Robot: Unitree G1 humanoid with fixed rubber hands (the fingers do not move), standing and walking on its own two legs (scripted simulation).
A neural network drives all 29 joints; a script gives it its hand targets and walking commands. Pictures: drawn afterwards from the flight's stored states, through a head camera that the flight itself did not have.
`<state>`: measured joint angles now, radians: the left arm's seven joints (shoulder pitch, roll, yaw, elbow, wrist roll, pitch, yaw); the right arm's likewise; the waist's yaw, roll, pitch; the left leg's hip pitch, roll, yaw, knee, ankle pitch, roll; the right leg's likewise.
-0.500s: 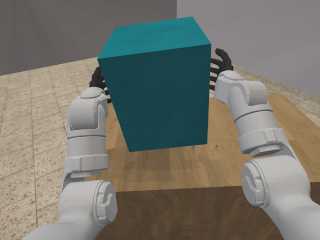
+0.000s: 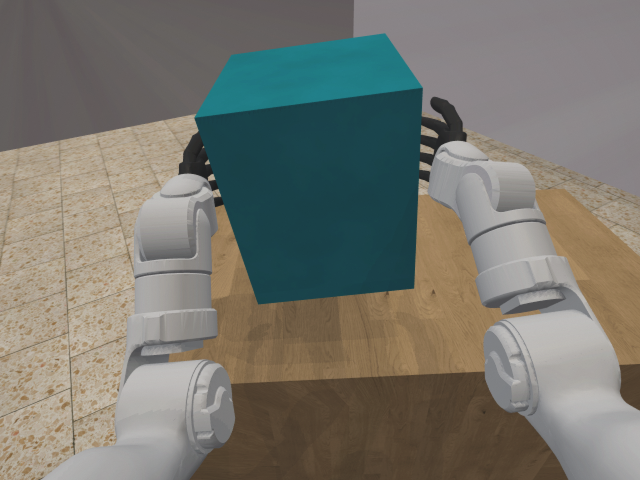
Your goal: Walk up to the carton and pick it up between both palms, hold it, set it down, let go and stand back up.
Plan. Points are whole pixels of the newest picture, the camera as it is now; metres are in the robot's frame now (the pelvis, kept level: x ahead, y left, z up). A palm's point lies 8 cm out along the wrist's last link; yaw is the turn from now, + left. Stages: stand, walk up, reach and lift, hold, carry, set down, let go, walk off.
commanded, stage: hold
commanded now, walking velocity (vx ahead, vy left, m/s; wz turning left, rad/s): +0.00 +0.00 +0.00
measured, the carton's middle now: (321, 169) +0.42 +0.01 +0.25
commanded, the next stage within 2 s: none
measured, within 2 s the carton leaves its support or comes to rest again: neither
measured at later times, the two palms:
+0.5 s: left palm (196, 190) +0.36 +0.15 +0.26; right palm (446, 160) +0.37 -0.14 +0.28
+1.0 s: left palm (195, 189) +0.36 +0.15 +0.26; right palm (446, 160) +0.37 -0.14 +0.28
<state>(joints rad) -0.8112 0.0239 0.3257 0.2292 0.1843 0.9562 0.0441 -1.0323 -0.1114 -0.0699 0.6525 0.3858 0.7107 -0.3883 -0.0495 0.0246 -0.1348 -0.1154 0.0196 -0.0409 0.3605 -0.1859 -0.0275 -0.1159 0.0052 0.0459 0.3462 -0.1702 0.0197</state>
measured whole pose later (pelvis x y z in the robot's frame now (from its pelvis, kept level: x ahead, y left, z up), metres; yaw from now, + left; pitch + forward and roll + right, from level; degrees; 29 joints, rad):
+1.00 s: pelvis +0.00 +0.00 +0.00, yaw +0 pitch -3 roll +0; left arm -0.81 0.02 0.33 0.23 0.18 0.96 0.04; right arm -1.03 -0.11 -0.07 0.65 0.39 0.71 -0.39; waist -0.05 0.02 -0.14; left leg -0.12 0.02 -0.04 0.36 -0.19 -0.03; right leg -0.12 0.01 0.05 0.35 -0.17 0.02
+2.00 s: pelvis +0.00 +0.00 +0.00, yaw +0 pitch -4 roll +0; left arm -0.81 0.02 0.33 0.23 0.19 0.96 0.05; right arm -1.03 -0.11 -0.07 0.65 0.39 0.72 -0.39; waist -0.05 0.03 -0.14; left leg -0.12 0.02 -0.04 0.37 -0.19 -0.03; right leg -0.11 0.01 0.05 0.35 -0.17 0.02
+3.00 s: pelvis +0.00 +0.00 +0.00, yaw +0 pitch -4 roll +0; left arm -0.81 0.02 0.33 0.23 0.19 0.96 0.05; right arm -1.03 -0.11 -0.07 0.65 0.39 0.72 -0.39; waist -0.05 0.03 -0.14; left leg -0.12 0.02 -0.04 0.37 -0.19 -0.03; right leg -0.11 0.01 0.05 0.35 -0.17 0.02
